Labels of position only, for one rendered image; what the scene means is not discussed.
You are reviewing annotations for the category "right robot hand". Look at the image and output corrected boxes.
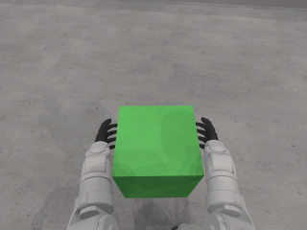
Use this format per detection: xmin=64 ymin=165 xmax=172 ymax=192
xmin=196 ymin=117 xmax=219 ymax=149

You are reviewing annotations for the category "robot left upper arm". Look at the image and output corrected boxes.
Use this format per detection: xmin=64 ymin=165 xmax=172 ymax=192
xmin=67 ymin=213 xmax=119 ymax=230

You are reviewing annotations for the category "carton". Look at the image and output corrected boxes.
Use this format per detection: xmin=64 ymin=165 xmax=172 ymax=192
xmin=112 ymin=105 xmax=204 ymax=198

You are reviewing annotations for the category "robot right upper arm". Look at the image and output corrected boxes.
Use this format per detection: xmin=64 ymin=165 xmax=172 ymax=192
xmin=201 ymin=212 xmax=256 ymax=230

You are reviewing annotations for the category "left robot forearm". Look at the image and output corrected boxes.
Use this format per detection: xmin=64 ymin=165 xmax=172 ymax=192
xmin=66 ymin=141 xmax=114 ymax=230

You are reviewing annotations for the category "left robot hand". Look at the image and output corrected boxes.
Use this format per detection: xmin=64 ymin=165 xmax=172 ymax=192
xmin=95 ymin=118 xmax=118 ymax=150

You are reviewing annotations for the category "right robot forearm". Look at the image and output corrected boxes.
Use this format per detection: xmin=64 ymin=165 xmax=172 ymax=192
xmin=203 ymin=140 xmax=255 ymax=228

